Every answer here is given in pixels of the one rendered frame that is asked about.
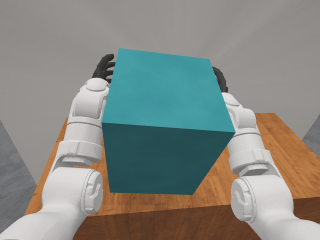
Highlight robot right upper arm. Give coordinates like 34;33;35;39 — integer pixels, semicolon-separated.
231;174;320;240

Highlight robot left hand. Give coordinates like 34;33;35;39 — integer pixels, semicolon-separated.
92;54;116;84

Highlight robot right hand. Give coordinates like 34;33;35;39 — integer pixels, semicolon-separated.
212;66;228;93

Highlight robot left upper arm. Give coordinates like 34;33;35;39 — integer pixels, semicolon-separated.
0;167;103;240

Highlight pedestal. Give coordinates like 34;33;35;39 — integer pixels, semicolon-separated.
24;113;320;240

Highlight carton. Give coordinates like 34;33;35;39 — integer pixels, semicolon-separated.
101;48;236;195

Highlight right robot forearm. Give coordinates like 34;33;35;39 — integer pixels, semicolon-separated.
222;92;294;212

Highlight left robot forearm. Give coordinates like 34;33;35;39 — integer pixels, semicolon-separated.
42;78;110;206

